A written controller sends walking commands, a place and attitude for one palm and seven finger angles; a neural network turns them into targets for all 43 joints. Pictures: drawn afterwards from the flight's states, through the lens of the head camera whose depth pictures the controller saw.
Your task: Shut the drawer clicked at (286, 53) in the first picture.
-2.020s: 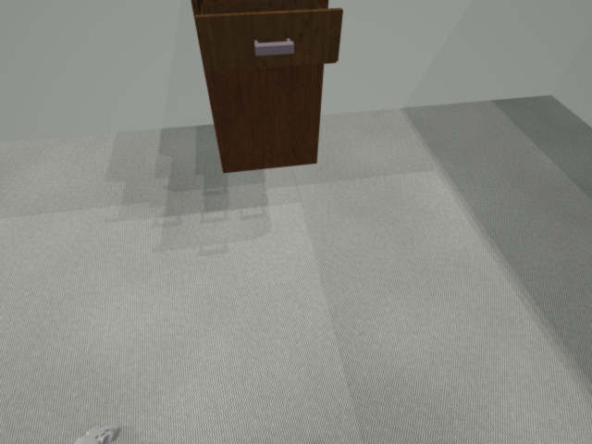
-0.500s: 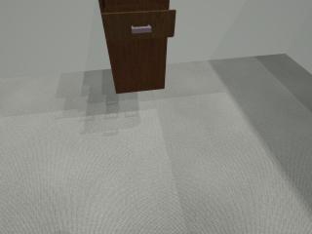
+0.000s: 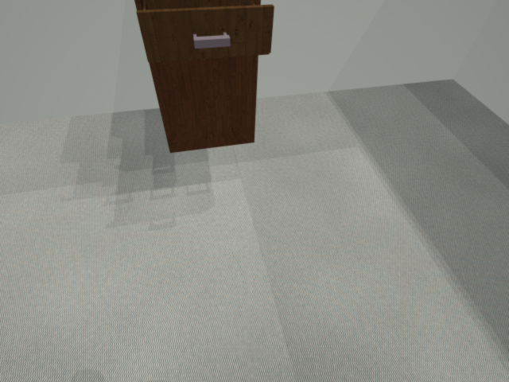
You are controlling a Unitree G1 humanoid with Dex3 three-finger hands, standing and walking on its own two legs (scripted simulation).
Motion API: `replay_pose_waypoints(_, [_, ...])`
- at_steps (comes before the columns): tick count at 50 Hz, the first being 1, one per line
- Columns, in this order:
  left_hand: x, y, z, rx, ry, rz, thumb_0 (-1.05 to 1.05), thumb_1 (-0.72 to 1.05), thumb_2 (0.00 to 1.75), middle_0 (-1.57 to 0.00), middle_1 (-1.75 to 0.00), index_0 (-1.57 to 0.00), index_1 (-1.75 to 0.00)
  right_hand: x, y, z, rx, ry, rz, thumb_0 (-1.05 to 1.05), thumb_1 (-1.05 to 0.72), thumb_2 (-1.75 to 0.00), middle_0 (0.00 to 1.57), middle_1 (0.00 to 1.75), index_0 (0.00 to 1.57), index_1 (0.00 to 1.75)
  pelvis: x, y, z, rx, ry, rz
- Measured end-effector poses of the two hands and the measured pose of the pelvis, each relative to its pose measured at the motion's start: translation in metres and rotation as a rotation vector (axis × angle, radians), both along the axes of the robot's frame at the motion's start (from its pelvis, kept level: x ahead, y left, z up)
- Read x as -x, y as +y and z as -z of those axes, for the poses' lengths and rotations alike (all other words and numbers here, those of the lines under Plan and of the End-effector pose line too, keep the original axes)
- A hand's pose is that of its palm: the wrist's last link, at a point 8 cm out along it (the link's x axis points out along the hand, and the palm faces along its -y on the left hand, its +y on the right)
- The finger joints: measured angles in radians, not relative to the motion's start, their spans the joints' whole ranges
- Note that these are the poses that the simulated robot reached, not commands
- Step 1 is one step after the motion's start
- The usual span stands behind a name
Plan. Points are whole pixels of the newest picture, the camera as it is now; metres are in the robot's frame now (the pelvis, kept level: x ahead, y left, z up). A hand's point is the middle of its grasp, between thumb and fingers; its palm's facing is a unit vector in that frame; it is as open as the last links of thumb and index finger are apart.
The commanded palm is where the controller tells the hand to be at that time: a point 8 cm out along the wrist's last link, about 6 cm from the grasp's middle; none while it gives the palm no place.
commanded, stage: walk to a spot facing it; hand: left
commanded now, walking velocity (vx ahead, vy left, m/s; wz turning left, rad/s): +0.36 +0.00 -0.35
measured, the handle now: (211, 38) +1.12 +0.26 +0.01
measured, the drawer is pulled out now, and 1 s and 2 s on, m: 0.28 0.28 0.28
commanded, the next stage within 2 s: turn to face it in 1.30 s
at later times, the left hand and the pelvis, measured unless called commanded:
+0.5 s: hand (187, 266) +0.36 +0.18 -0.14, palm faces -0.27 -0.94 -0.20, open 7.4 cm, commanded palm none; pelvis +0.19 +0.02 +0.01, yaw -14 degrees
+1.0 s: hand (209, 235) +0.45 +0.15 -0.16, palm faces -0.23 -0.96 -0.17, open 7.3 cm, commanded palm none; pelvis +0.41 -0.03 +0.02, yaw -18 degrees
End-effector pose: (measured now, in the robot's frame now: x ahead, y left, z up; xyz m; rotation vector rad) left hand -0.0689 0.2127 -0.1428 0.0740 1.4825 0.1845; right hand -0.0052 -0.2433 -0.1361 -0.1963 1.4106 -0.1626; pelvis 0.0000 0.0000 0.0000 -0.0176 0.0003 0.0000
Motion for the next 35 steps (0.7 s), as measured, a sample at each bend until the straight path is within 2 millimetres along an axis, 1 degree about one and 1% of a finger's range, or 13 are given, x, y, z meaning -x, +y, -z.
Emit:
replay_pose_waypoints(4, [-0.003, 0.011, 0.000, 0.043, 0.103, 0.012, 0.00, 0.91, 0.89, -0.21, -0.30, -0.21, -0.30, -0.073, 0.021, -0.012, 0.005, -0.160, 0.004, 0.01, -0.91, -0.90, 0.20, 0.30, 0.20, 0.30, -0.027, 0.019, -0.002, -0.010, 0.006, 0.037])
replay_pose_waypoints(6, [-0.015, 0.025, 0.006, 0.058, 0.145, 0.035, 0.00, 0.90, 0.89, -0.21, -0.30, -0.21, -0.30, -0.105, 0.030, -0.013, 0.020, -0.268, 0.020, 0.01, -0.91, -0.90, 0.20, 0.30, 0.20, 0.30, -0.042, 0.031, 0.004, -0.005, 0.000, 0.073])
replay_pose_waypoints(7, [-0.026, 0.033, 0.008, 0.057, 0.156, 0.052, 0.00, 0.90, 0.89, -0.21, -0.30, -0.21, -0.30, -0.115, 0.035, -0.014, 0.025, -0.308, 0.035, 0.01, -0.91, -0.90, 0.20, 0.30, 0.20, 0.30, -0.049, 0.035, 0.005, -0.005, -0.007, 0.093])
replay_pose_waypoints(9, [-0.060, 0.049, 0.007, 0.037, 0.137, 0.097, 0.00, 0.91, 0.89, -0.21, -0.30, -0.21, -0.30, -0.124, 0.044, -0.019, 0.024, -0.337, 0.070, 0.00, -0.91, -0.90, 0.20, 0.30, 0.20, 0.30, -0.063, 0.040, 0.001, -0.006, -0.017, 0.122])
replay_pose_waypoints(12, [-0.131, 0.068, 0.000, 0.003, 0.029, 0.152, 0.01, 0.91, 0.89, -0.20, -0.30, -0.20, -0.30, -0.121, 0.055, -0.026, 0.026, -0.300, 0.133, 0.00, -0.92, -0.90, 0.21, 0.30, 0.21, 0.30, -0.085, 0.043, -0.010, -0.009, -0.015, 0.149])
replay_pose_waypoints(17, [-0.258, 0.074, -0.018, -0.026, -0.176, 0.231, 0.00, 0.91, 0.89, -0.20, -0.30, -0.20, -0.30, -0.099, 0.057, -0.030, 0.034, -0.160, 0.205, -0.01, -0.95, -0.90, 0.21, 0.30, 0.21, 0.30, -0.124, 0.044, -0.021, -0.017, -0.001, 0.189])
replay_pose_waypoints(19, [-0.304, 0.067, -0.023, -0.027, -0.236, 0.270, 0.00, 0.91, 0.89, -0.20, -0.30, -0.20, -0.30, -0.087, 0.060, -0.028, 0.022, -0.090, 0.238, -0.01, -0.94, -0.90, 0.21, 0.30, 0.21, 0.30, -0.140, 0.042, -0.021, -0.019, 0.000, 0.201])
replay_pose_waypoints(22, [-0.370, 0.047, -0.028, -0.017, -0.298, 0.338, 0.00, 0.91, 0.89, -0.20, -0.30, -0.19, -0.30, -0.072, 0.068, -0.024, -0.004, 0.012, 0.296, 0.00, -0.93, -0.90, 0.20, 0.30, 0.20, 0.30, -0.166, 0.036, -0.020, -0.022, -0.003, 0.222])
replay_pose_waypoints(26, [-0.450, 0.006, -0.027, 0.003, -0.354, 0.438, 0.00, 0.91, 0.89, -0.20, -0.30, -0.19, -0.30, -0.059, 0.077, -0.017, -0.051, 0.142, 0.384, 0.00, -0.92, -0.90, 0.20, 0.30, 0.20, 0.30, -0.204, 0.019, -0.011, -0.021, -0.009, 0.252])
replay_pose_waypoints(29, [-0.500, -0.027, -0.019, 0.015, -0.410, 0.485, 0.00, 0.91, 0.89, -0.20, -0.30, -0.20, -0.30, -0.061, 0.077, -0.008, -0.090, 0.231, 0.430, 0.00, -0.91, -0.90, 0.20, 0.30, 0.20, 0.30, -0.237, -0.001, 0.002, -0.022, -0.019, 0.262])
replay_pose_waypoints(30, [-0.512, -0.035, -0.016, 0.014, -0.432, 0.487, 0.00, 0.91, 0.89, -0.20, -0.30, -0.20, -0.30, -0.065, 0.074, -0.003, -0.103, 0.250, 0.442, 0.00, -0.91, -0.90, 0.20, 0.30, 0.20, 0.30, -0.246, -0.008, 0.007, -0.029, -0.021, 0.269])
replay_pose_waypoints(32, [-0.523, -0.047, -0.013, 0.020, -0.435, 0.482, 0.00, 0.91, 0.89, -0.20, -0.30, -0.20, -0.30, -0.086, 0.064, 0.001, -0.108, 0.247, 0.455, 0.01, -0.91, -0.90, 0.20, 0.30, 0.20, 0.30, -0.261, -0.017, 0.009, -0.017, -0.032, 0.280])
replay_pose_waypoints(35, [-0.522, -0.055, -0.014, 0.024, -0.371, 0.477, 0.00, 0.91, 0.89, -0.20, -0.30, -0.20, -0.30, -0.138, 0.041, 0.001, -0.088, 0.150, 0.450, 0.01, -0.91, -0.90, 0.20, 0.30, 0.20, 0.30, -0.282, -0.026, -0.001, -0.007, -0.037, 0.293])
